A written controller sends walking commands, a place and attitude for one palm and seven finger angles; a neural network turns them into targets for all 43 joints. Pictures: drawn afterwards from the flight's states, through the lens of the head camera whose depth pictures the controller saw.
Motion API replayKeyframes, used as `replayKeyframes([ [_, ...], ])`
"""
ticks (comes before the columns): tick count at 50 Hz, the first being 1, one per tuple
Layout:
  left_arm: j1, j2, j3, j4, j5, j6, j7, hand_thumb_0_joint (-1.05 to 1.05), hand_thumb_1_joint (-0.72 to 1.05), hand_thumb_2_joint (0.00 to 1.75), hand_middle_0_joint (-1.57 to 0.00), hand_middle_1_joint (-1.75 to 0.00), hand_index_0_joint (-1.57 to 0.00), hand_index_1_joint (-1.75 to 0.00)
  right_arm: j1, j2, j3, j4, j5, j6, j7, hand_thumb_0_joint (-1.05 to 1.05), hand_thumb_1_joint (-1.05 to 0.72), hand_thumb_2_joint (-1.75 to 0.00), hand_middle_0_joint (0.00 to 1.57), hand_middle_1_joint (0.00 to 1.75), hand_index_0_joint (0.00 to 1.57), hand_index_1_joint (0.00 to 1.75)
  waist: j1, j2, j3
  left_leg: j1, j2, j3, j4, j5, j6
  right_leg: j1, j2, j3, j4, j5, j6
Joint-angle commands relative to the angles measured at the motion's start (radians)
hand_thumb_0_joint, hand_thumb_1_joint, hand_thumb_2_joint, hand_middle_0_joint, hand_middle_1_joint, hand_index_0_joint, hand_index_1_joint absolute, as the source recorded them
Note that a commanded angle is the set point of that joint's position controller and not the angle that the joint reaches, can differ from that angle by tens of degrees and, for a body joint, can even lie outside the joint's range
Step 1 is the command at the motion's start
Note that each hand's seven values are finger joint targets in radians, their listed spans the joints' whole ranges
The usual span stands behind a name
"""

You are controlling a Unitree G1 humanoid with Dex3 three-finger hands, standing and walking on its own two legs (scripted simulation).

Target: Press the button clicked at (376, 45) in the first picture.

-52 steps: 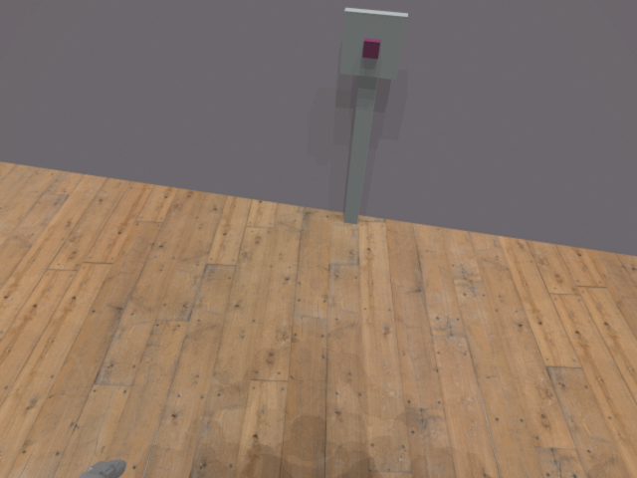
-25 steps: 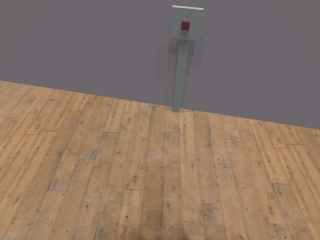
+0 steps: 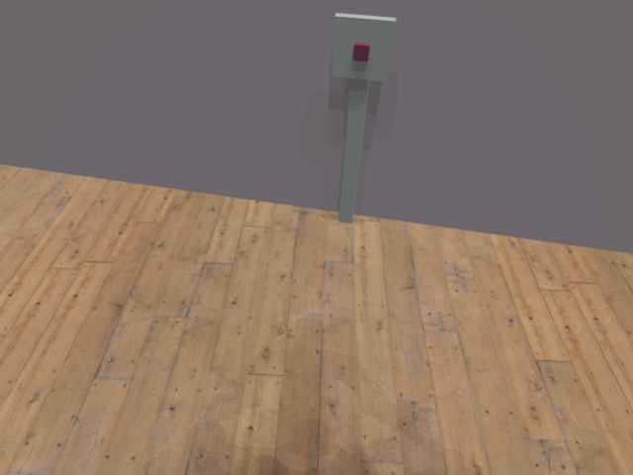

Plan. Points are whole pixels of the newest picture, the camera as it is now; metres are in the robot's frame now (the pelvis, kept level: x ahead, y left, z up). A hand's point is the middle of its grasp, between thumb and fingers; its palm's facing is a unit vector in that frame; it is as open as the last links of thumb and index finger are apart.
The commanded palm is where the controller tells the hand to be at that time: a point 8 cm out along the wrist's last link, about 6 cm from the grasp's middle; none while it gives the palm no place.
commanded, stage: look at it before walking up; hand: left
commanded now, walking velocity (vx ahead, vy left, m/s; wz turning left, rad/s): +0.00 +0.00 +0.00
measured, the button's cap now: (361, 51) +1.27 -0.07 +0.01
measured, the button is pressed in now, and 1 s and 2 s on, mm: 0 0 0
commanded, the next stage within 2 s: walk to a spot facing it in 0.40 s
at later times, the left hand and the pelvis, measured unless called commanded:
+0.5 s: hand out of the picture +0.08 +0.24 -0.15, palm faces -0.03 -0.94 -0.33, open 7.3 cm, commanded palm none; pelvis +0.01 +0.00 +0.00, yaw +0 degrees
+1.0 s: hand out of the picture +0.08 +0.13 -0.17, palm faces -0.10 -0.98 -0.17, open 7.3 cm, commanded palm none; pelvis +0.10 -0.04 -0.01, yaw -10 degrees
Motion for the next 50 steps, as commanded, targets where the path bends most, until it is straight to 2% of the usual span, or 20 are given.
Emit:
replayKeyframes([
  [1, -0.045, 0.211, 0.041, -0.061, -0.005, -0.022, 0.018, 0.0, 0.9, 0.9, -0.2, -0.3, -0.2, -0.3, -0.054, -0.208, -0.038, -0.068, 0.001, -0.025, -0.013, 0.0, -0.9, -0.9, 0.2, 0.3, 0.2, 0.3, 0.006, -0.006, -0.033, -0.01, 0.117, -0.109, -0.07, 0.053, 0.032, -0.007, -0.109, 0.102, -0.089, 0.025, -0.037],
  [8, -0.039, 0.211, 0.042, -0.06, -0.006, -0.025, 0.019, 0.0, 0.9, 0.9, -0.2, -0.3, -0.2, -0.3, -0.055, -0.209, -0.038, -0.067, 0.003, -0.026, -0.015, 0.0, -0.9, -0.9, 0.2, 0.3, 0.2, 0.3, 0.005, -0.004, -0.061, 0.018, 0.123, -0.102, -0.059, 0.113, 0.03, 0.011, -0.109, 0.099, -0.079, 0.106, -0.039],
  [25, -0.036, 0.214, 0.041, -0.049, -0.006, -0.024, 0.018, 0.0, 0.9, 0.9, -0.2, -0.3, -0.2, -0.3, -0.061, -0.21, -0.036, -0.065, 0.002, -0.024, -0.016, 0.0, -0.9, -0.9, 0.2, 0.3, 0.2, 0.3, 0.007, 0.001, -0.044, 0.026, 0.124, -0.101, -0.075, 0.101, 0.028, 0.012, -0.11, 0.1, -0.097, 0.1, -0.038],
  [27, 0.028, 0.102, 0.021, -0.027, -0.006, -0.003, 0.02, 0.0, 0.9, 0.9, -0.2, -0.3, -0.2, -0.3, 0.003, -0.097, -0.011, -0.041, -0.007, -0.01, -0.013, 0.0, -0.9, -0.9, 0.2, 0.3, 0.2, 0.3, 0.004, -0.013, -0.058, 0.04, 0.12, -0.06, -0.046, -0.005, 0.007, -0.007, -0.096, 0.11, -0.087, -0.023, -0.028],
  [28, 0.053, 0.091, 0.02, -0.026, -0.003, 0.007, 0.017, 0.0, 0.9, 0.9, -0.2, -0.3, -0.2, -0.3, 0.031, -0.086, -0.012, -0.04, -0.009, -0.003, -0.012, 0.0, -0.9, -0.9, 0.2, 0.3, 0.2, 0.3, 0.005, -0.008, -0.048, 0.035, 0.119, -0.051, -0.032, -0.107, 0.007, -0.036, -0.085, 0.126, -0.082, -0.13, -0.033],
  [30, 0.066, 0.098, 0.033, -0.05, 0.003, 0.02, 0.003, 0.0, 0.9, 0.9, -0.2, -0.3, -0.2, -0.3, 0.047, -0.102, -0.025, -0.054, -0.014, 0.005, -0.011, 0.0, -0.9, -0.9, 0.2, 0.3, 0.2, 0.3, 0.005, 0.003, 0.052, -0.04, 0.128, -0.057, -0.052, -0.324, 0.018, -0.128, -0.055, 0.146, -0.067, -0.311, -0.045],
  [33, 0.098, 0.081, 0.05, -0.097, 0.007, 0.018, -0.013, 0.0, 0.9, 0.9, -0.2, -0.3, -0.2, -0.3, 0.091, -0.139, -0.05, -0.085, -0.014, 0.001, -0.013, 0.0, -0.9, -0.9, 0.2, 0.3, 0.2, 0.3, -0.002, 0.071, 0.104, -0.043, 0.204, -0.143, -0.09, -0.478, 0.071, -0.246, 0.009, 0.107, 0.08, -0.349, -0.052],
  [35, 0.105, 0.026, 0.055, -0.125, 0.006, 0.007, -0.021, 0.0, 0.9, 0.9, -0.2, -0.3, -0.2, -0.3, 0.131, -0.166, -0.071, -0.097, -0.011, -0.013, -0.018, 0.0, -0.9, -0.9, 0.2, 0.3, 0.2, 0.3, -0.014, 0.169, 0.093, 0.016, 0.326, -0.246, -0.155, -0.457, 0.14, -0.317, 0.048, -0.011, 0.299, -0.227, -0.033],
  [36, 0.085, 0.01, 0.057, -0.142, 0.007, 0.001, -0.025, 0.0, 0.9, 0.9, -0.2, -0.3, -0.2, -0.3, 0.149, -0.156, -0.075, -0.101, -0.01, -0.022, -0.018, 0.0, -0.9, -0.9, 0.2, 0.3, 0.2, 0.3, -0.022, 0.181, 0.081, 0.065, 0.359, -0.242, -0.158, -0.348, 0.169, -0.36, 0.015, -0.03, 0.355, -0.254, -0.026],
  [37, 0.066, 0.003, 0.06, -0.158, 0.006, -0.007, -0.028, 0.0, 0.9, 0.9, -0.2, -0.3, -0.2, -0.3, 0.162, -0.139, -0.076, -0.101, -0.012, -0.029, -0.019, 0.0, -0.9, -0.9, 0.2, 0.3, 0.2, 0.3, -0.029, 0.167, 0.074, 0.082, 0.365, -0.206, -0.131, -0.225, 0.176, -0.362, -0.012, -0.033, 0.35, -0.289, -0.023],
  [38, 0.07, -0.004, 0.066, -0.162, 0.005, -0.011, -0.03, 0.0, 0.9, 0.9, -0.2, -0.3, -0.2, -0.3, 0.158, -0.125, -0.076, -0.103, -0.013, -0.031, -0.019, 0.0, -0.9, -0.9, 0.2, 0.3, 0.2, 0.3, -0.017, 0.148, 0.078, 0.037, 0.362, -0.162, -0.093, -0.15, 0.165, -0.304, -0.025, -0.041, 0.315, -0.284, -0.024],
  [39, 0.14, -0.026, 0.068, -0.142, 0.006, -0.015, -0.032, 0.0, 0.9, 0.9, -0.2, -0.3, -0.2, -0.3, 0.124, -0.112, -0.072, -0.106, -0.014, -0.032, -0.02, 0.0, -0.9, -0.9, 0.2, 0.3, 0.2, 0.3, 0.024, 0.126, 0.059, -0.009, 0.328, -0.082, -0.01, -0.08, 0.132, -0.192, -0.019, -0.065, 0.233, -0.222, -0.026],
  [40, 0.262, -0.029, 0.074, -0.099, 0.01, -0.022, -0.03, 0.0, 0.9, 0.9, -0.2, -0.3, -0.2, -0.3, 0.095, -0.092, -0.069, -0.113, -0.013, -0.031, -0.02, 0.0, -0.9, -0.9, 0.2, 0.3, 0.2, 0.3, 0.079, 0.064, 0.021, -0.116, 0.258, 0.012, 0.17, -0.069, 0.083, 0.007, 0.002, -0.077, 0.102, -0.117, -0.037],
  [41, 0.402, 0.064, 0.094, -0.055, 0.017, -0.038, -0.017, 0.0, 0.9, 0.9, -0.2, -0.3, -0.2, -0.3, 0.075, -0.025, -0.057, -0.146, -0.002, -0.033, -0.013, 0.0, -0.9, -0.9, 0.2, 0.3, 0.2, 0.3, 0.129, -0.219, -0.01, -0.368, 0.126, 0.15, 0.512, -0.172, 0.01, 0.22, -0.171, 0.238, -0.074, -0.165, -0.106],
  [42, 0.501, 0.132, 0.103, -0.031, 0.0, -0.044, 0.0, 0.0, 0.9, 0.9, -0.2, -0.3, -0.2, -0.3, -0.007, 0.01, -0.044, -0.207, -0.004, -0.046, -0.003, 0.0, -0.9, -0.9, 0.2, 0.3, 0.2, 0.3, 0.154, -0.338, 0.016, -0.585, 0.051, 0.136, 0.71, -0.396, -0.015, 0.265, -0.361, 0.585, -0.203, -0.101, -0.207],
  [43, 0.512, 0.104, 0.097, -0.028, -0.006, -0.048, 0.015, 0.0, 0.9, 0.9, -0.2, -0.3, -0.2, -0.3, -0.05, -0.015, -0.052, -0.211, -0.008, -0.048, -0.005, 0.0, -0.9, -0.9, 0.2, 0.3, 0.2, 0.3, 0.154, -0.212, 0.044, -0.622, 0.087, 0.037, 0.783, -0.342, -0.006, 0.229, -0.369, 0.616, -0.207, -0.057, -0.238],
  [44, 0.457, 0.074, 0.089, -0.036, -0.001, -0.048, 0.017, 0.0, 0.9, 0.9, -0.2, -0.3, -0.2, -0.3, -0.058, 0.008, -0.056, -0.201, -0.007, -0.047, -0.003, 0.0, -0.9, -0.9, 0.2, 0.3, 0.2, 0.3, 0.12, -0.133, 0.091, -0.63, 0.118, 0.016, 0.817, -0.266, -0.01, 0.167, -0.349, 0.562, -0.204, -0.113, -0.258],
  [46, 0.364, 0.007, 0.072, -0.06, 0.005, -0.054, 0.02, 0.0, 0.9, 0.9, -0.2, -0.3, -0.2, -0.3, -0.007, 0.031, -0.06, -0.17, -0.016, -0.038, 0.004, 0.0, -0.9, -0.9, 0.2, 0.3, 0.2, 0.3, 0.054, -0.053, 0.108, -0.577, 0.144, 0.017, 0.781, -0.144, -0.029, 0.066, -0.288, 0.409, -0.212, -0.11, -0.234],
  [48, 0.34, -0.013, 0.068, -0.058, 0.005, -0.065, 0.021, 0.0, 0.9, 0.9, -0.2, -0.3, -0.2, -0.3, 0.04, 0.06, -0.063, -0.151, -0.016, -0.028, 0.011, 0.0, -0.9, -0.9, 0.2, 0.3, 0.2, 0.3, 0.02, -0.074, 0.095, -0.533, 0.143, 0.04, 0.731, -0.065, -0.043, 0.038, -0.237, 0.294, -0.222, -0.006, -0.207],
  [50, 0.358, -0.029, 0.068, -0.044, 0.004, -0.073, 0.021, 0.0, 0.9, 0.9, -0.2, -0.3, -0.2, -0.3, 0.047, 0.077, -0.068, -0.156, -0.014, -0.02, 0.016, 0.0, -0.9, -0.9, 0.2, 0.3, 0.2, 0.3, 0.014, -0.097, 0.089, -0.523, 0.136, 0.055, 0.689, -0.001, -0.051, 0.023, -0.199, 0.232, -0.229, 0.043, -0.189],
])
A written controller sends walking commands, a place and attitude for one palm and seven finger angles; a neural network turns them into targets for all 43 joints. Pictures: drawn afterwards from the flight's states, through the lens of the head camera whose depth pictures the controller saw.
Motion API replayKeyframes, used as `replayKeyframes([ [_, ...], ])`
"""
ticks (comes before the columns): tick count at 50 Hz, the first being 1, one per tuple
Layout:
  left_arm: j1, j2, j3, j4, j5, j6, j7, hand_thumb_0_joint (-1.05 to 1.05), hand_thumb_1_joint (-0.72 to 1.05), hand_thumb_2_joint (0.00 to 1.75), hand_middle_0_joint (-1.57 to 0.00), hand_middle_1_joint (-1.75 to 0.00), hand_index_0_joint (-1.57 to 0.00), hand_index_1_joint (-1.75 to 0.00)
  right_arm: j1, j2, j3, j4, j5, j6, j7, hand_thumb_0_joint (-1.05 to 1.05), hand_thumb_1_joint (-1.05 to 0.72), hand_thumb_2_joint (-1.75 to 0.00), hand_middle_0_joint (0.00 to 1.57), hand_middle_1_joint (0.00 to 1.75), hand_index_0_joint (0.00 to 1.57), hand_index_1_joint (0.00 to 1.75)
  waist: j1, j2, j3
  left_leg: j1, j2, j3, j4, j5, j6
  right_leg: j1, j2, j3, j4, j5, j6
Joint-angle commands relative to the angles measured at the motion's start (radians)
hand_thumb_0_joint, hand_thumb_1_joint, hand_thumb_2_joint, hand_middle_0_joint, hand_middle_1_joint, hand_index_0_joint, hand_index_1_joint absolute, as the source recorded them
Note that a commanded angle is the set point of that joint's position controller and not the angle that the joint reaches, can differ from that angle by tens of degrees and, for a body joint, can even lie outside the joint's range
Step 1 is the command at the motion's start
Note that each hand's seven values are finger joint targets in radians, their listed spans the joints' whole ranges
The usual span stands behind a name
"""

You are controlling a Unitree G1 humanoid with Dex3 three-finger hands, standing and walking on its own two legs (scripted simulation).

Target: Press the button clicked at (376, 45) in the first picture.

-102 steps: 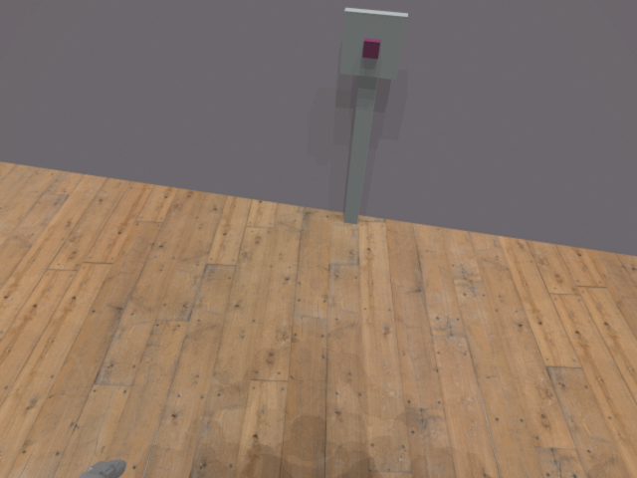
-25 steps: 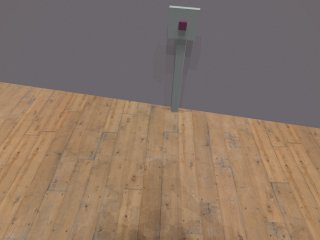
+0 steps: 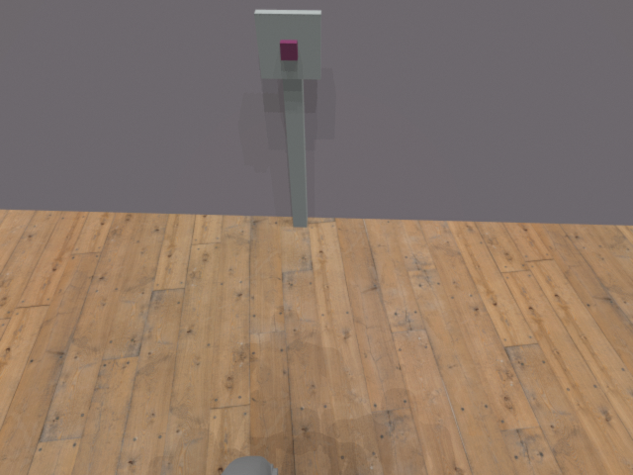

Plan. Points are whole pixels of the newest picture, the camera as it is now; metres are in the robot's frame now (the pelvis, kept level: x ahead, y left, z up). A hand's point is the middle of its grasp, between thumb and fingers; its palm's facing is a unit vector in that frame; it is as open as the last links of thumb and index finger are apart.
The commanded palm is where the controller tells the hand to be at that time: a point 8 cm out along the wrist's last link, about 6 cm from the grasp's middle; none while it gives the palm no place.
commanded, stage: walk to a spot facing it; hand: left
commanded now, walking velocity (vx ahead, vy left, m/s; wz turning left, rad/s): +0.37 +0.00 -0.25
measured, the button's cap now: (289, 49) +1.16 +0.18 +0.01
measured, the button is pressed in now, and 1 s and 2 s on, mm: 0 0 0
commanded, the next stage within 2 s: turn to face it in 0.76 s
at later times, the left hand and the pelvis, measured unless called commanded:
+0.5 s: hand (179, 378) +0.29 +0.27 -0.18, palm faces -0.15 -0.97 -0.17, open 7.3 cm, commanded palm none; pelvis +0.21 +0.08 +0.00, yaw -13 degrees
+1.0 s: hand (291, 255) +0.57 +0.11 -0.18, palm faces -0.47 -0.86 -0.18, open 7.3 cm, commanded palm none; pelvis +0.39 +0.01 -0.02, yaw -25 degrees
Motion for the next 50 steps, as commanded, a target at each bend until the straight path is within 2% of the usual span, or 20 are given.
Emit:
replayKeyframes([
  [1, 0.068, 0.166, 0.037, -0.011, -0.006, -0.031, 0.023, 0.0, 0.9, 0.9, -0.2, -0.3, -0.2, -0.3, -0.104, -0.046, -0.023, -0.127, 0.003, -0.036, 0.008, 0.0, -0.9, -0.9, 0.2, 0.3, 0.2, 0.3, -0.015, -0.123, 0.093, -0.179, 0.033, -0.019, -0.048, 0.132, -0.021, -0.001, -0.247, 0.265, -0.293, 0.168, -0.123],
  [5, 0.1, 0.163, 0.04, 0.016, -0.003, -0.034, 0.032, 0.0, 0.9, 0.9, -0.2, -0.3, -0.2, -0.3, -0.191, -0.022, -0.018, -0.169, 0.007, -0.049, 0.017, 0.0, -0.9, -0.9, 0.2, 0.3, 0.2, 0.3, 0.012, -0.116, 0.083, -0.187, 0.024, 0.009, -0.213, 0.149, -0.015, 0.088, -0.235, 0.224, -0.261, 0.303, -0.117],
  [9, 0.09, 0.173, 0.049, 0.028, 0.001, -0.025, 0.036, 0.0, 0.9, 0.9, -0.2, -0.3, -0.2, -0.3, -0.228, -0.017, -0.014, -0.189, 0.013, -0.067, 0.017, 0.0, -0.9, -0.9, 0.2, 0.3, 0.2, 0.3, 0.022, -0.151, 0.082, 0.011, -0.016, 0.033, -0.408, 0.104, 0.018, 0.057, -0.241, 0.218, -0.203, 0.418, -0.095],
  [12, 0.044, 0.173, 0.059, 0.017, -0.009, -0.023, 0.03, 0.0, 0.9, 0.9, -0.2, -0.3, -0.2, -0.3, 0.08, -0.087, -0.034, -0.093, 0.003, -0.081, -0.015, 0.0, -0.9, -0.9, 0.2, 0.3, 0.2, 0.3, -0.115, -0.083, -0.056, 0.465, -0.041, 0.034, -0.565, 0.155, 0.052, -0.067, -0.156, 0.147, 0.159, 0.572, -0.046],
  [13, 0.082, 0.115, 0.057, 0.003, -0.017, -0.017, 0.021, 0.0, 0.9, 0.9, -0.2, -0.3, -0.2, -0.3, 0.221, -0.198, -0.062, -0.06, -0.01, -0.083, -0.029, 0.0, -0.9, -0.9, 0.2, 0.3, 0.2, 0.3, -0.153, 0.116, -0.175, 0.705, 0.183, -0.249, -0.601, 0.076, 0.116, -0.272, -0.058, 0.076, 0.435, 0.252, -0.008],
  [14, 0.077, 0.077, 0.051, -0.03, -0.02, -0.021, 0.011, 0.0, 0.9, 0.9, -0.2, -0.3, -0.2, -0.3, 0.301, -0.268, -0.071, -0.05, -0.01, -0.079, -0.029, 0.0, -0.9, -0.9, 0.2, 0.3, 0.2, 0.3, -0.151, 0.293, -0.217, 0.74, 0.419, -0.564, -0.793, -0.012, 0.206, -0.432, 0.029, 0.009, 0.752, -0.246, 0.016],
  [15, 0.013, 0.098, 0.05, -0.045, -0.01, -0.017, 0.017, 0.0, 0.9, 0.9, -0.2, -0.3, -0.2, -0.3, 0.224, -0.221, -0.059, -0.053, 0.0, -0.073, -0.032, 0.0, -0.9, -0.9, 0.2, 0.3, 0.2, 0.3, -0.136, 0.223, -0.169, 0.607, 0.431, -0.583, -0.878, -0.23, 0.211, -0.475, -0.025, 0.072, 0.884, -0.224, 0.004],
  [17, -0.098, 0.093, 0.057, -0.06, 0.002, -0.004, -0.005, 0.0, 0.9, 0.9, -0.2, -0.3, -0.2, -0.3, 0.073, -0.093, -0.03, -0.09, 0.0, -0.082, -0.032, 0.0, -0.9, -0.9, 0.2, 0.3, 0.2, 0.3, -0.077, 0.118, 0.05, 0.334, 0.337, -0.405, -0.923, -0.255, 0.169, -0.518, -0.122, 0.06, 0.906, -0.045, 0.01],
  [19, -0.057, 0.065, 0.058, -0.046, 0.011, 0.024, -0.018, 0.0, 0.9, 0.9, -0.2, -0.3, -0.2, -0.3, 0.033, -0.042, -0.016, -0.085, -0.001, -0.097, -0.037, 0.0, -0.9, -0.9, 0.2, 0.3, 0.2, 0.3, -0.019, 0.086, 0.053, 0.239, 0.276, -0.202, -0.913, -0.101, 0.129, -0.445, -0.146, 0.044, 0.846, 0.019, 0.027],
  [22, -0.064, 0.054, 0.07, -0.069, 0.014, 0.055, -0.024, 0.0, 0.9, 0.9, -0.2, -0.3, -0.2, -0.3, 0.036, -0.028, -0.025, -0.088, 0.002, -0.109, -0.041, 0.0, -0.9, -0.9, 0.2, 0.3, 0.2, 0.3, 0.004, 0.092, 0.04, 0.226, 0.24, -0.043, -0.927, 0.013, 0.13, -0.463, -0.161, 0.027, 0.795, 0.112, 0.053],
  [28, -0.227, 0.077, 0.073, -0.147, 0.014, 0.07, -0.038, 0.0, 0.9, 0.9, -0.2, -0.3, -0.2, -0.3, 0.124, -0.059, -0.023, -0.072, 0.012, -0.115, -0.043, 0.0, -0.9, -0.9, 0.2, 0.3, 0.2, 0.3, -0.024, 0.057, 0.064, 0.416, 0.24, 0.053, -0.922, 0.22, 0.133, -0.636, -0.18, 0.005, 0.663, 0.229, 0.09],
  [35, -0.437, 0.061, 0.052, -0.221, 0.005, 0.061, -0.042, 0.0, 0.9, 0.9, -0.2, -0.3, -0.2, -0.3, 0.219, -0.083, -0.022, -0.041, -0.003, -0.089, -0.044, 0.0, -0.9, -0.9, 0.2, 0.3, 0.2, 0.3, -0.089, 0.087, 0.105, 0.533, 0.24, 0.193, -0.82, 0.596, 0.138, -0.537, -0.117, -0.116, 0.3, 0.16, 0.064],
  [39, -0.316, 0.106, 0.059, -0.196, 0.007, 0.043, -0.032, 0.0, 0.9, 0.9, -0.2, -0.3, -0.2, -0.3, 0.196, -0.134, -0.039, -0.059, 0.003, -0.071, -0.042, 0.0, -0.9, -0.9, 0.2, 0.3, 0.2, 0.3, -0.025, 0.135, -0.015, 0.587, 0.245, 0.262, -0.542, 0.971, 0.105, -0.308, -0.021, -0.172, 0.173, 0.104, 0.011],
  [40, -0.202, 0.136, 0.068, -0.166, 0.009, 0.032, -0.028, 0.0, 0.9, 0.9, -0.2, -0.3, -0.2, -0.3, 0.169, -0.151, -0.044, -0.074, 0.009, -0.068, -0.039, 0.0, -0.9, -0.9, 0.2, 0.3, 0.2, 0.3, 0.032, 0.14, -0.086, 0.536, 0.226, 0.276, -0.374, 0.947, 0.076, -0.134, -0.001, -0.185, 0.105, 0.152, 0.0],
  [41, -0.081, 0.218, 0.086, -0.131, 0.01, 0.016, -0.021, 0.0, 0.9, 0.9, -0.2, -0.3, -0.2, -0.3, 0.171, -0.138, -0.04, -0.094, 0.023, -0.065, -0.029, 0.0, -0.9, -0.9, 0.2, 0.3, 0.2, 0.3, 0.09, 0.045, -0.188, 0.317, 0.21, 0.262, -0.122, 0.707, 0.031, 0.185, -0.094, -0.089, 0.047, 0.363, -0.037],
  [42, 0.009, 0.34, 0.111, -0.118, -0.002, 0.004, -0.006, 0.0, 0.9, 0.9, -0.2, -0.3, -0.2, -0.3, 0.199, -0.059, -0.026, -0.131, 0.036, -0.067, -0.028, 0.0, -0.9, -0.9, 0.2, 0.3, 0.2, 0.3, 0.096, -0.202, -0.33, -0.048, 0.027, 0.218, 0.217, -0.249, -0.038, 0.492, -0.43, 0.399, 0.079, 0.909, -0.188],
  [43, 0.024, 0.362, 0.109, -0.115, -0.028, 0.016, 0.012, 0.0, 0.9, 0.9, -0.2, -0.3, -0.2, -0.3, 0.124, -0.069, -0.023, -0.155, 0.031, -0.065, -0.048, 0.0, -0.9, -0.9, 0.2, 0.3, 0.2, 0.3, 0.106, -0.135, -0.312, -0.117, 0.003, 0.048, 0.361, -0.343, -0.028, 0.427, -0.5, 0.414, 0.057, 1.252, -0.265],
  [44, -0.034, 0.325, 0.098, -0.128, -0.023, 0.017, 0.021, 0.0, 0.9, 0.9, -0.2, -0.3, -0.2, -0.3, 0.11, -0.046, -0.02, -0.156, 0.027, -0.06, -0.05, 0.0, -0.9, -0.9, 0.2, 0.3, 0.2, 0.3, 0.071, -0.109, -0.279, -0.122, 0.025, -0.044, 0.37, -0.251, -0.024, 0.353, -0.458, 0.336, 0.042, 1.14, -0.245],
  [48, -0.283, 0.175, 0.051, -0.152, -0.006, 0.008, 0.047, 0.0, 0.9, 0.9, -0.2, -0.3, -0.2, -0.3, 0.2, 0.001, 0.002, -0.065, 0.004, -0.005, -0.043, 0.0, -0.9, -0.9, 0.2, 0.3, 0.2, 0.3, -0.09, -0.039, -0.108, 0.053, 0.064, -0.068, 0.143, -0.103, -0.021, -0.117, -0.336, 0.083, -0.093, 0.695, -0.135],
  [50, -0.32, 0.152, 0.034, -0.151, -0.006, 0.011, 0.043, 0.0, 0.9, 0.9, -0.2, -0.3, -0.2, -0.3, 0.249, 0.034, 0.013, -0.042, 0.008, 0.01, -0.038, 0.0, -0.9, -0.9, 0.2, 0.3, 0.2, 0.3, -0.114, -0.094, -0.108, 0.166, 0.042, -0.033, -0.038, -0.067, -0.018, -0.224, -0.285, -0.016, -0.115, 0.523, -0.101],
])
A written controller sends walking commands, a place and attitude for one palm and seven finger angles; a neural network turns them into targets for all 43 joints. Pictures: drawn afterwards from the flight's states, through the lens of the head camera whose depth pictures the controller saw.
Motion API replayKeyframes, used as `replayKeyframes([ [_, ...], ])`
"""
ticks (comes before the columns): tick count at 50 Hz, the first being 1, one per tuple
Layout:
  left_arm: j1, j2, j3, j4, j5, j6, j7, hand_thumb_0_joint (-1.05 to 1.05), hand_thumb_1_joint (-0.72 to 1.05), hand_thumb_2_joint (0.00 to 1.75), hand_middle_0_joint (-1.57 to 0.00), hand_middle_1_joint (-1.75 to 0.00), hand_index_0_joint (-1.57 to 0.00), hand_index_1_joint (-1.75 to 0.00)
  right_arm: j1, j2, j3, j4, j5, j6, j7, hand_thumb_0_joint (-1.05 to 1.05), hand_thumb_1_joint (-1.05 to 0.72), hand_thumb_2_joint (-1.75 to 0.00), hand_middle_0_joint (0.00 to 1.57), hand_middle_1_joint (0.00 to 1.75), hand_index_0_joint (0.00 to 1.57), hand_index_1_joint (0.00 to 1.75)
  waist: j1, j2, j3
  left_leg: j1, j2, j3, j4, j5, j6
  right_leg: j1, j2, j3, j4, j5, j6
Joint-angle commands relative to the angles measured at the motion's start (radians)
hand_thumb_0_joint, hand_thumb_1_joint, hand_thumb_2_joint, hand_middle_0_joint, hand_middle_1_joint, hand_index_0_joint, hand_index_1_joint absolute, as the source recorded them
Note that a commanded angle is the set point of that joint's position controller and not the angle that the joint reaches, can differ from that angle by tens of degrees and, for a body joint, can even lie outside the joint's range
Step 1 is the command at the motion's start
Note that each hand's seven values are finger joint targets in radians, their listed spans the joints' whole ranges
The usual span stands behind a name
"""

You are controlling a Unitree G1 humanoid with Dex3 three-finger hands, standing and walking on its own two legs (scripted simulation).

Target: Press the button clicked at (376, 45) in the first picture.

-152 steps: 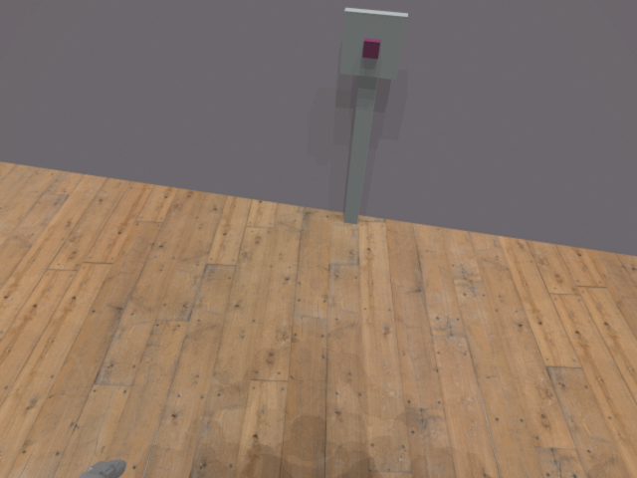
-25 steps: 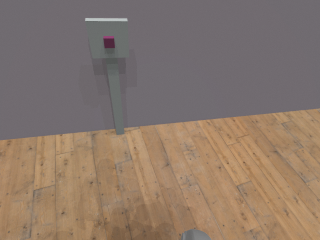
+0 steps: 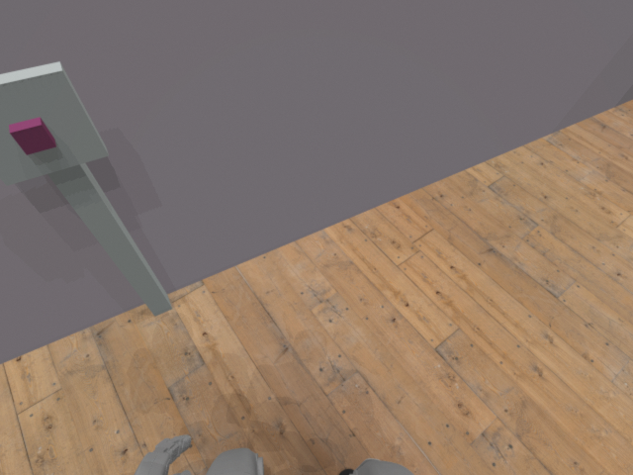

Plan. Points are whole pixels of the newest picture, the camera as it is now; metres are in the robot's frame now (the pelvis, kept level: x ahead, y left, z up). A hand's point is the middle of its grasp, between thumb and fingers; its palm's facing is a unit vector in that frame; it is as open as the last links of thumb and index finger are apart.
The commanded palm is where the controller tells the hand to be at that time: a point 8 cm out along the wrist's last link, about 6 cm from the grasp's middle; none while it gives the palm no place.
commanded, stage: turn to face it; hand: left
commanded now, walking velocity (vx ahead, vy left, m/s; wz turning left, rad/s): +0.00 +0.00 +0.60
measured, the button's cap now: (33, 135) +0.63 +0.48 +0.03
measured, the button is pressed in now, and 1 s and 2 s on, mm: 0 0 0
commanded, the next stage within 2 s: take the last steps up to it in 0.78 s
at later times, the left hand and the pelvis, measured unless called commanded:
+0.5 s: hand out of the picture +0.08 +0.26 -0.15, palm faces +0.26 -0.93 -0.25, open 7.3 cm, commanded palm none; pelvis +0.06 +0.04 +0.02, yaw +13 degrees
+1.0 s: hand out of the picture +0.01 +0.18 -0.15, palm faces +0.47 -0.85 -0.24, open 7.3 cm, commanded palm none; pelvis +0.06 -0.01 +0.02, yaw +27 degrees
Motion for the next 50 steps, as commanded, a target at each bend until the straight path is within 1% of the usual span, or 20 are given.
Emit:
replayKeyframes([
  [1, 0.008, 0.116, 0.016, -0.032, -0.001, -0.011, 0.021, 0.0, 0.9, 0.9, -0.2, -0.3, -0.2, -0.3, 0.2, -0.013, 0.01, 0.005, 0.0, 0.01, 0.005, 0.0, -0.9, -0.9, 0.2, 0.3, 0.2, 0.3, -0.01, -0.127, -0.18, 0.142, -0.007, 0.0, -0.265, 0.073, 0.001, 0.001, -0.261, 0.074, -0.262, 0.345, -0.102],
  [4, 0.049, 0.131, 0.028, -0.014, -0.001, 0.007, 0.019, 0.0, 0.9, 0.9, -0.2, -0.3, -0.2, -0.3, 0.097, -0.022, 0.009, -0.03, 0.001, 0.002, 0.014, 0.0, -0.9, -0.9, 0.2, 0.3, 0.2, 0.3, 0.039, -0.156, -0.127, 0.137, -0.036, 0.03, -0.44, 0.095, 0.002, 0.046, -0.275, 0.073, -0.24, 0.222, -0.083],
  [6, 0.058, 0.143, 0.038, -0.014, -0.006, 0.021, 0.021, 0.0, 0.9, 0.9, -0.2, -0.3, -0.2, -0.3, 0.077, -0.045, -0.001, -0.038, -0.002, 0.002, 0.02, 0.0, -0.9, -0.9, 0.2, 0.3, 0.2, 0.3, 0.039, -0.142, -0.113, 0.202, -0.042, 0.049, -0.571, 0.179, 0.003, 0.031, -0.281, 0.048, -0.179, 0.104, -0.045],
  [7, 0.067, 0.139, 0.04, -0.02, -0.009, 0.03, 0.019, 0.0, 0.9, 0.9, -0.2, -0.3, -0.2, -0.3, 0.08, -0.069, -0.008, -0.04, -0.004, 0.003, 0.023, 0.0, -0.9, -0.9, 0.2, 0.3, 0.2, 0.3, 0.037, -0.077, -0.101, 0.262, -0.039, 0.043, -0.656, 0.241, 0.009, -0.015, -0.268, 0.024, -0.124, 0.007, -0.012],
  [8, 0.088, 0.103, 0.038, -0.027, -0.01, 0.043, 0.017, 0.0, 0.9, 0.9, -0.2, -0.3, -0.2, -0.3, 0.094, -0.13, -0.021, -0.053, -0.008, -0.001, 0.027, 0.0, -0.9, -0.9, 0.2, 0.3, 0.2, 0.3, 0.035, 0.139, -0.082, 0.256, 0.063, -0.149, -0.787, 0.305, 0.054, -0.078, -0.189, -0.02, 0.02, -0.16, 0.039],
  [9, 0.097, 0.062, 0.034, -0.06, -0.018, 0.048, 0.014, 0.0, 0.9, 0.9, -0.2, -0.3, -0.2, -0.3, 0.097, -0.213, -0.037, -0.079, -0.019, -0.002, 0.024, 0.0, -0.9, -0.9, 0.2, 0.3, 0.2, 0.3, 0.033, 0.349, -0.041, 0.199, 0.249, -0.418, -0.95, 0.39, 0.166, -0.142, -0.083, -0.059, 0.214, -0.333, 0.102],
  [10, 0.044, 0.086, 0.036, -0.074, -0.008, 0.05, 0.019, 0.0, 0.9, 0.9, -0.2, -0.3, -0.2, -0.3, 0.096, -0.23, -0.044, -0.075, -0.023, -0.006, 0.011, 0.0, -0.9, -0.9, 0.2, 0.3, 0.2, 0.3, 0.004, 0.347, -0.055, 0.178, 0.275, -0.538, -1.024, 0.389, 0.23, -0.163, -0.067, 0.035, 0.422, -0.396, 0.099],
  [13, 0.065, 0.098, 0.051, -0.059, -0.003, 0.032, 0.005, 0.0, 0.9, 0.9, -0.2, -0.3, -0.2, -0.3, -0.005, -0.184, -0.036, -0.109, -0.013, -0.019, 0.003, 0.0, -0.9, -0.9, 0.2, 0.3, 0.2, 0.3, 0.061, 0.132, -0.124, 0.286, 0.166, -0.352, -0.938, 0.519, 0.214, -0.236, -0.104, 0.109, 0.562, -0.214, 0.105],
  [16, 0.075, 0.1, 0.05, -0.05, -0.009, 0.037, 0.008, 0.0, 0.9, 0.9, -0.2, -0.3, -0.2, -0.3, -0.002, -0.188, -0.042, -0.113, -0.007, -0.022, 0.001, 0.0, -0.9, -0.9, 0.2, 0.3, 0.2, 0.3, 0.05, 0.098, -0.184, 0.366, 0.118, -0.258, -0.9, 0.702, 0.208, -0.195, -0.106, 0.109, 0.507, -0.179, 0.127],
  [24, 0.035, 0.103, 0.045, -0.087, -0.015, 0.044, 0.011, 0.0, 0.9, 0.9, -0.2, -0.3, -0.2, -0.3, -0.003, -0.23, -0.066, -0.125, -0.01, -0.001, 0.009, 0.0, -0.9, -0.9, 0.2, 0.3, 0.2, 0.3, 0.019, 0.121, -0.201, 0.407, 0.116, -0.327, -0.874, 0.706, 0.236, -0.139, -0.075, 0.106, 0.298, -0.231, 0.139],
  [30, 0.155, 0.124, 0.041, -0.068, -0.021, 0.033, 0.018, 0.0, 0.9, 0.9, -0.2, -0.3, -0.2, -0.3, -0.104, -0.245, -0.073, -0.159, -0.006, 0.015, 0.019, 0.0, -0.9, -0.9, 0.2, 0.3, 0.2, 0.3, 0.076, 0.155, -0.208, 0.253, 0.053, -0.336, -0.806, 0.63, 0.186, 0.123, -0.036, 0.077, -0.039, -0.073, 0.117],
  [31, 0.189, 0.145, 0.044, -0.059, -0.018, 0.025, 0.022, 0.0, 0.9, 0.9, -0.2, -0.3, -0.2, -0.3, -0.114, -0.229, -0.071, -0.165, 0.001, 0.016, 0.022, 0.0, -0.9, -0.9, 0.2, 0.3, 0.2, 0.3, 0.094, 0.105, -0.205, 0.17, 0.02, -0.32, -0.757, 0.523, 0.146, 0.234, -0.061, 0.09, -0.182, 0.028, 0.112],
  [32, 0.205, 0.214, 0.055, -0.062, -0.004, 0.013, 0.028, 0.0, 0.9, 0.9, -0.2, -0.3, -0.2, -0.3, -0.098, -0.176, -0.063, -0.176, 0.01, 0.017, 0.028, 0.0, -0.9, -0.9, 0.2, 0.3, 0.2, 0.3, 0.099, -0.104, -0.212, 0.012, -0.075, -0.221, -0.605, 0.287, 0.075, 0.36, -0.238, 0.26, -0.294, 0.061, 0.063],
  [33, 0.191, 0.298, 0.067, -0.076, 0.007, 0.009, 0.03, 0.0, 0.9, 0.9, -0.2, -0.3, -0.2, -0.3, -0.102, -0.127, -0.052, -0.206, 0.007, 0.017, 0.032, 0.0, -0.9, -0.9, 0.2, 0.3, 0.2, 0.3, 0.098, -0.319, -0.173, -0.117, -0.202, -0.082, -0.389, -0.114, 0.01, 0.334, -0.486, 0.482, -0.325, 0.254, -0.058],
  [34, 0.184, 0.273, 0.062, -0.084, -0.003, 0.011, 0.031, 0.0, 0.9, 0.9, -0.2, -0.3, -0.2, -0.3, -0.117, -0.176, -0.064, -0.191, -0.007, 0.033, 0.027, 0.0, -0.9, -0.9, 0.2, 0.3, 0.2, 0.3, 0.104, -0.232, -0.164, -0.08, -0.156, -0.146, -0.222, -0.139, 0.018, 0.225, -0.496, 0.443, -0.32, 0.258, -0.107],
  [37, 0.075, 0.189, 0.037, -0.099, -0.003, 0.01, 0.026, 0.0, 0.9, 0.9, -0.2, -0.3, -0.2, -0.3, -0.107, -0.16, -0.063, -0.141, -0.007, 0.048, 0.04, 0.0, -0.9, -0.9, 0.2, 0.3, 0.2, 0.3, 0.048, -0.172, -0.061, -0.091, -0.115, -0.111, -0.035, 0.029, 0.001, 0.134, -0.334, 0.225, -0.278, 0.278, -0.069],
  [39, 0.092, 0.176, 0.034, -0.094, 0.0, 0.005, 0.027, 0.0, 0.9, 0.9, -0.2, -0.3, -0.2, -0.3, -0.1, -0.148, -0.056, -0.129, -0.005, 0.047, 0.043, 0.0, -0.9, -0.9, 0.2, 0.3, 0.2, 0.3, 0.052, -0.193, -0.072, -0.074, -0.109, -0.085, -0.064, 0.063, -0.011, 0.162, -0.314, 0.16, -0.267, 0.336, -0.057],
  [44, 0.202, 0.207, 0.042, -0.046, 0.007, 0.007, 0.027, 0.0, 0.9, 0.9, -0.2, -0.3, -0.2, -0.3, -0.196, -0.127, -0.039, -0.14, 0.0, 0.045, 0.04, 0.0, -0.9, -0.9, 0.2, 0.3, 0.2, 0.3, 0.11, -0.177, -0.089, -0.016, -0.106, -0.035, -0.289, -0.009, -0.02, 0.247, -0.341, 0.154, -0.244, 0.43, -0.089],
  [48, 0.252, 0.22, 0.047, 0.008, 0.011, 0.001, 0.017, 0.0, 0.9, 0.9, -0.2, -0.3, -0.2, -0.3, -0.204, -0.107, -0.021, -0.138, 0.0, 0.022, 0.043, 0.0, -0.9, -0.9, 0.2, 0.3, 0.2, 0.3, 0.135, -0.226, -0.123, 0.071, -0.108, 0.011, -0.506, -0.028, 0.006, 0.289, -0.351, 0.184, -0.279, 0.203, -0.088],
  [50, 0.24, 0.22, 0.045, 0.027, 0.008, 0.0, 0.011, 0.0, 0.9, 0.9, -0.2, -0.3, -0.2, -0.3, -0.145, -0.103, -0.015, -0.116, -0.003, 0.004, 0.042, 0.0, -0.9, -0.9, 0.2, 0.3, 0.2, 0.3, 0.108, -0.215, -0.123, 0.17, -0.113, 0.038, -0.66, 0.024, 0.024, 0.249, -0.326, 0.165, -0.266, 0.052, -0.069],
])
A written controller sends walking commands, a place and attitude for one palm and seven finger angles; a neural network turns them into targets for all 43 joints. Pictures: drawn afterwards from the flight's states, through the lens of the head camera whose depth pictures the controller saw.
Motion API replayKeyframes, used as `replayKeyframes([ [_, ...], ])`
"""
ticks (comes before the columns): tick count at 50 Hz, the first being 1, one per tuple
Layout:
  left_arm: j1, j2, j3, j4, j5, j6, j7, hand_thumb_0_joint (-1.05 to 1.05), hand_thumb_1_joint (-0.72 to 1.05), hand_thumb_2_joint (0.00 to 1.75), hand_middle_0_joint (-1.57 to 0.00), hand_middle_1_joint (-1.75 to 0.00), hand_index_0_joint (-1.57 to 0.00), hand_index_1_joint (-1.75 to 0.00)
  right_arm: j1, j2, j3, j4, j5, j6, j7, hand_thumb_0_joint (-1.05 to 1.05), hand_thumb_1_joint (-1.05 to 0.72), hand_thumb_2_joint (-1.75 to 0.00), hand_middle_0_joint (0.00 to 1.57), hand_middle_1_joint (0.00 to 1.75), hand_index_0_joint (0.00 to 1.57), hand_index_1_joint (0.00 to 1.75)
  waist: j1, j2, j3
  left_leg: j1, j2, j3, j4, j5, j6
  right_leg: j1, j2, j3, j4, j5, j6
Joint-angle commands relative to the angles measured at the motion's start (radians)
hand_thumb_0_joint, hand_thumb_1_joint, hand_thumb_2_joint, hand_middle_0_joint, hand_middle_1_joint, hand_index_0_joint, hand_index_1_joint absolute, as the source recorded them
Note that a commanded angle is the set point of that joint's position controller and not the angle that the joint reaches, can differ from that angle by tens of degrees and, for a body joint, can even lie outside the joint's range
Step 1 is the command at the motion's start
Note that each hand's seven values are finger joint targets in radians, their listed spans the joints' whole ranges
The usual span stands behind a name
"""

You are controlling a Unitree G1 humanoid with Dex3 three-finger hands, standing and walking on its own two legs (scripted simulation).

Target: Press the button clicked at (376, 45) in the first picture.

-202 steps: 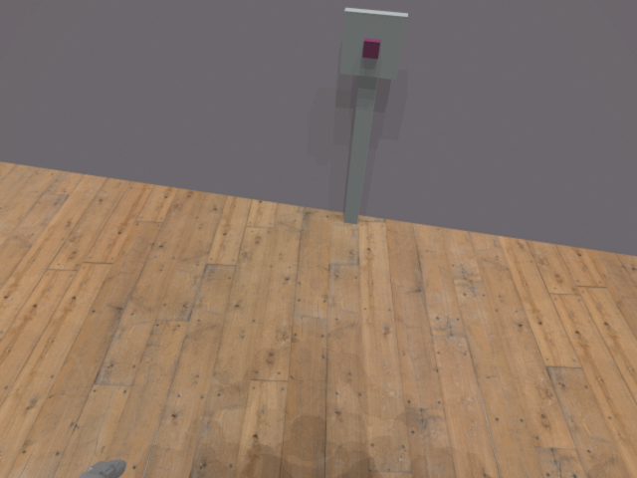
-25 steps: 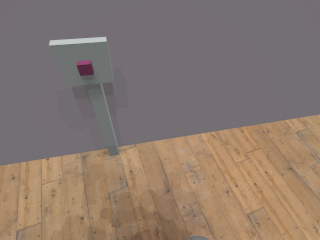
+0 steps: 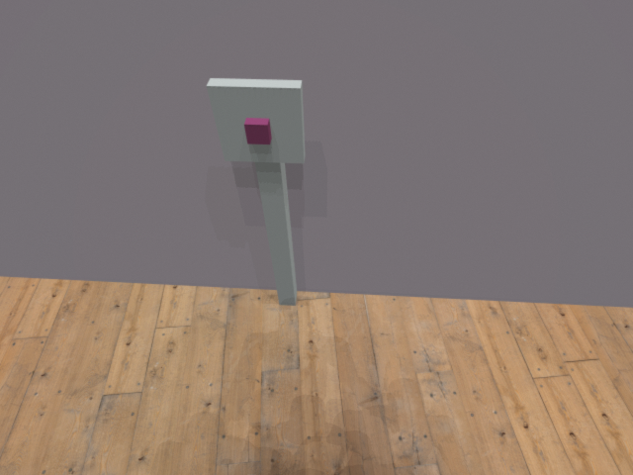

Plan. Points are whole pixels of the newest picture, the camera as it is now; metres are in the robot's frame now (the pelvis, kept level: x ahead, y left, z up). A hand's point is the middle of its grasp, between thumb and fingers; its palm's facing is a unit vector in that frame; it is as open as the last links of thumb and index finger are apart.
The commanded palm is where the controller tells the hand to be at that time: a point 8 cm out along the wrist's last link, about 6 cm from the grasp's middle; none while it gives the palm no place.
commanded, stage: take the last steps up to it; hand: left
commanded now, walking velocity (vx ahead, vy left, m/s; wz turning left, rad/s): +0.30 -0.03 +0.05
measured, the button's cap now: (258, 130) +0.73 +0.18 +0.01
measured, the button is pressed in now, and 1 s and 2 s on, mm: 0 0 0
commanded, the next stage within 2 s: come to a stop and stand still in 0.70 s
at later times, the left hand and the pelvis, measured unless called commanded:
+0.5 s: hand (211, 471) +0.15 +0.18 -0.18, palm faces +0.01 -0.98 -0.20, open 7.3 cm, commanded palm none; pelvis +0.10 -0.01 -0.02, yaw +0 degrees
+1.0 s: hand (222, 434) +0.20 +0.17 -0.19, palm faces +0.06 -0.99 -0.13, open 7.3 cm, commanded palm none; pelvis +0.22 +0.02 +0.00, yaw +0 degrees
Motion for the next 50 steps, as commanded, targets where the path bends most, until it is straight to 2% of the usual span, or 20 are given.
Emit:
replayKeyframes([
  [1, 0.066, 0.201, 0.046, 0.013, -0.012, -0.013, 0.005, 0.0, 0.9, 0.9, -0.2, -0.3, -0.2, -0.3, 0.048, -0.031, 0.01, -0.049, -0.003, -0.064, -0.003, 0.0, -0.9, -0.9, 0.2, 0.3, 0.2, 0.3, -0.007, -0.182, -0.066, 0.145, -0.025, 0.08, -0.314, 0.094, 0.029, 0.018, -0.172, 0.178, -0.161, 0.017, -0.085],
  [2, 0.047, 0.176, 0.04, 0.014, -0.021, -0.009, 0.001, 0.0, 0.9, 0.9, -0.2, -0.3, -0.2, -0.3, 0.109, -0.054, 0.006, -0.022, -0.003, -0.075, -0.007, 0.0, -0.9, -0.9, 0.2, 0.3, 0.2, 0.3, -0.04, -0.093, -0.071, 0.28, 0.0, 0.052, -0.421, 0.14, 0.04, -0.081, -0.132, 0.138, -0.095, -0.073, -0.047],
  [4, 0.006, 0.07, 0.013, -0.028, -0.019, -0.008, -0.012, 0.0, 0.9, 0.9, -0.2, -0.3, -0.2, -0.3, 0.252, -0.207, -0.025, 0.014, -0.015, -0.077, -0.019, 0.0, -0.9, -0.9, 0.2, 0.3, 0.2, 0.3, -0.104, 0.296, -0.036, 0.422, 0.352, -0.408, -0.583, -0.011, 0.2, -0.421, 0.038, -0.007, 0.281, -0.287, 0.032],
  [5, -0.078, 0.1, 0.017, -0.048, -0.005, -0.004, -0.008, 0.0, 0.9, 0.9, -0.2, -0.3, -0.2, -0.3, 0.266, -0.19, -0.025, 0.026, -0.017, -0.075, -0.024, 0.0, -0.9, -0.9, 0.2, 0.3, 0.2, 0.3, -0.131, 0.257, 0.031, 0.319, 0.378, -0.454, -0.647, -0.13, 0.243, -0.448, 0.021, 0.067, 0.417, -0.304, 0.019],
  [7, -0.089, 0.107, 0.027, -0.025, -0.008, -0.003, -0.023, 0.0, 0.9, 0.9, -0.2, -0.3, -0.2, -0.3, 0.195, -0.131, -0.006, 0.015, -0.012, -0.084, -0.034, 0.0, -0.9, -0.9, 0.2, 0.3, 0.2, 0.3, -0.087, 0.178, 0.137, 0.216, 0.323, -0.368, -0.672, -0.109, 0.233, -0.483, -0.016, 0.138, 0.536, -0.159, 0.012],
  [11, 0.017, 0.079, 0.024, 0.037, -0.011, -0.001, -0.037, 0.0, 0.9, 0.9, -0.2, -0.3, -0.2, -0.3, 0.165, -0.088, 0.002, 0.02, -0.004, -0.113, -0.041, 0.0, -0.9, -0.9, 0.2, 0.3, 0.2, 0.3, -0.03, 0.134, 0.056, 0.227, 0.231, -0.157, -0.637, 0.19, 0.203, -0.382, -0.02, 0.115, 0.483, -0.022, 0.035],
  [18, -0.082, 0.053, 0.021, 0.015, -0.017, -0.006, -0.039, 0.0, 0.9, 0.9, -0.2, -0.3, -0.2, -0.3, 0.24, -0.097, -0.008, 0.079, -0.012, -0.114, -0.041, 0.0, -0.9, -0.9, 0.2, 0.3, 0.2, 0.3, -0.055, 0.125, 0.08, 0.223, 0.246, -0.107, -0.59, 0.301, 0.208, -0.275, 0.007, 0.061, 0.203, -0.011, 0.031],
  [22, 0.104, 0.08, 0.04, 0.083, -0.012, -0.026, -0.035, 0.0, 0.9, 0.9, -0.2, -0.3, -0.2, -0.3, 0.215, -0.083, -0.003, 0.091, -0.01, -0.108, -0.04, 0.0, -0.9, -0.9, 0.2, 0.3, 0.2, 0.3, 0.037, 0.056, 0.019, 0.087, 0.169, -0.029, -0.342, 0.272, 0.14, 0.079, 0.06, 0.034, -0.002, 0.08, 0.002],
  [23, 0.22, 0.147, 0.053, 0.118, -0.007, -0.038, -0.028, 0.0, 0.9, 0.9, -0.2, -0.3, -0.2, -0.3, 0.223, -0.047, 0.002, 0.087, 0.0, -0.112, -0.033, 0.0, -0.9, -0.9, 0.2, 0.3, 0.2, 0.3, 0.085, -0.1, -0.05, -0.04, 0.094, 0.044, -0.106, 0.199, 0.103, 0.259, -0.054, 0.19, -0.081, -0.009, -0.042],
  [24, 0.316, 0.242, 0.073, 0.137, -0.01, -0.044, -0.016, 0.0, 0.9, 0.9, -0.2, -0.3, -0.2, -0.3, 0.236, 0.017, 0.014, 0.054, 0.008, -0.116, -0.027, 0.0, -0.9, -0.9, 0.2, 0.3, 0.2, 0.3, 0.101, -0.345, -0.106, -0.235, -0.018, 0.102, 0.196, -0.128, 0.069, 0.369, -0.301, 0.565, -0.244, -0.047, -0.143],
  [25, 0.316, 0.243, 0.07, 0.136, -0.026, -0.044, -0.009, 0.0, 0.9, 0.9, -0.2, -0.3, -0.2, -0.3, 0.185, -0.024, 0.01, 0.033, 0.007, -0.109, -0.028, 0.0, -0.9, -0.9, 0.2, 0.3, 0.2, 0.3, 0.112, -0.278, -0.121, -0.264, 0.008, -0.006, 0.35, -0.164, 0.082, 0.303, -0.338, 0.662, -0.325, -0.147, -0.197],
  [28, 0.073, 0.13, 0.044, 0.075, -0.018, -0.041, 0.01, 0.0, 0.9, 0.9, -0.2, -0.3, -0.2, -0.3, 0.145, -0.004, -0.004, 0.044, -0.005, -0.097, -0.017, 0.0, -0.9, -0.9, 0.2, 0.3, 0.2, 0.3, 0.011, -0.067, 0.014, -0.243, 0.1, -0.047, 0.399, 0.045, 0.072, 0.019, -0.267, 0.445, -0.348, -0.189, -0.182],
  [31, 0.026, 0.083, 0.027, 0.07, -0.011, -0.051, 0.012, 0.0, 0.9, 0.9, -0.2, -0.3, -0.2, -0.3, 0.216, 0.051, 0.007, 0.068, -0.01, -0.076, -0.013, 0.0, -0.9, -0.9, 0.2, 0.3, 0.2, 0.3, -0.048, -0.105, 0.014, -0.122, 0.098, 0.008, 0.223, 0.094, 0.041, -0.09, -0.19, 0.227, -0.342, 0.034, -0.145],
  [38, 0.086, 0.11, 0.031, 0.112, -0.014, -0.05, 0.004, 0.0, 0.9, 0.9, -0.2, -0.3, -0.2, -0.3, 0.12, 0.057, 0.014, 0.033, -0.004, -0.098, -0.004, 0.0, -0.9, -0.9, 0.2, 0.3, 0.2, 0.3, -0.013, -0.129, -0.002, -0.03, 0.051, 0.073, -0.137, 0.168, 0.03, 0.007, -0.155, 0.183, -0.262, 0.161, -0.142],
  [40, 0.063, 0.099, 0.031, 0.115, -0.019, -0.043, 0.007, 0.0, 0.9, 0.9, -0.2, -0.3, -0.2, -0.3, 0.171, 0.044, 0.017, 0.056, -0.005, -0.109, -0.01, 0.0, -0.9, -0.9, 0.2, 0.3, 0.2, 0.3, -0.047, -0.104, -0.007, 0.113, 0.037, 0.093, -0.281, 0.267, 0.027, -0.037, -0.119, 0.147, -0.185, 0.14, -0.103],
  [41, 0.069, 0.071, 0.02, 0.119, -0.024, -0.035, 0.008, 0.0, 0.9, 0.9, -0.2, -0.3, -0.2, -0.3, 0.205, 0.018, 0.019, 0.079, -0.003, -0.116, -0.016, 0.0, -0.9, -0.9, 0.2, 0.3, 0.2, 0.3, -0.057, -0.008, -0.023, 0.221, 0.059, 0.053, -0.343, 0.36, 0.027, -0.085, -0.073, 0.117, -0.093, 0.143, -0.07],
  [43, 0.132, -0.002, -0.001, 0.115, -0.031, -0.018, 0.013, 0.0, 0.9, 0.9, -0.2, -0.3, -0.2, -0.3, 0.235, -0.092, 0.01, 0.081, -0.005, -0.11, -0.037, 0.0, -0.9, -0.9, 0.2, 0.3, 0.2, 0.3, -0.036, 0.228, -0.064, 0.258, 0.329, -0.212, -0.416, 0.756, 0.155, -0.124, 0.036, 0.046, 0.088, -0.112, 0.023],
  [44, 0.131, 0.006, -0.006, 0.134, -0.031, -0.006, 0.024, 0.0, 0.9, 0.9, -0.2, -0.3, -0.2, -0.3, 0.198, -0.07, 0.02, 0.088, -0.003, -0.107, -0.052, 0.0, -0.9, -0.9, 0.2, 0.3, 0.2, 0.3, -0.037, 0.281, -0.084, 0.248, 0.343, -0.222, -0.463, 0.916, 0.184, -0.096, 0.04, 0.076, 0.171, -0.237, 0.039],
  [48, 0.096, 0.053, 0.005, 0.129, -0.024, 0.023, 0.029, 0.0, 0.9, 0.9, -0.2, -0.3, -0.2, -0.3, 0.133, -0.072, 0.006, 0.077, 0.006, -0.087, -0.079, 0.0, -0.9, -0.9, 0.2, 0.3, 0.2, 0.3, -0.036, 0.16, -0.058, 0.3, 0.334, -0.136, -0.41, 1.25, 0.222, -0.174, 0.016, 0.142, 0.312, -0.231, 0.041],
  [50, 0.078, 0.061, 0.023, 0.1, -0.019, 0.041, 0.026, 0.0, 0.9, 0.9, -0.2, -0.3, -0.2, -0.3, 0.117, -0.106, -0.016, 0.059, 0.004, -0.071, -0.081, 0.0, -0.9, -0.9, 0.2, 0.3, 0.2, 0.3, -0.042, 0.135, -0.094, 0.309, 0.344, -0.114, -0.409, 1.178, 0.237, -0.207, 0.032, 0.153, 0.419, -0.224, 0.042],
])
